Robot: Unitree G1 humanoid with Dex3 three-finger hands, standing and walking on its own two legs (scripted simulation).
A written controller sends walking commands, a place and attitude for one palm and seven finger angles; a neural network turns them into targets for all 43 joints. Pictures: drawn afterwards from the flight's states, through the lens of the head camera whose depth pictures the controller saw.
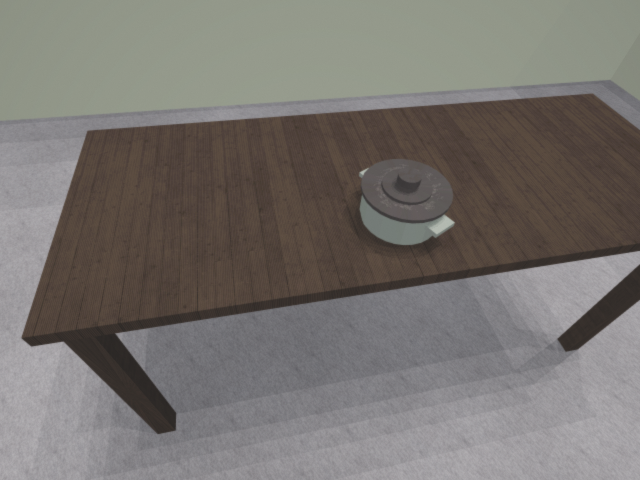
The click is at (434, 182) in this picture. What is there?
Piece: lid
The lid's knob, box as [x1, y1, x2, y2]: [397, 167, 421, 188]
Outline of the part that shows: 402,168 398,173 397,182 401,186 406,188 417,187 420,182 421,174 413,168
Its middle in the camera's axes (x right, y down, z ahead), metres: +0.17 -0.11 +0.74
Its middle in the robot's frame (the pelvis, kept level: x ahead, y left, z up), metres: +0.64 -0.12 +0.00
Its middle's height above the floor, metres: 0.77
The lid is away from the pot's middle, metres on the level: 0.00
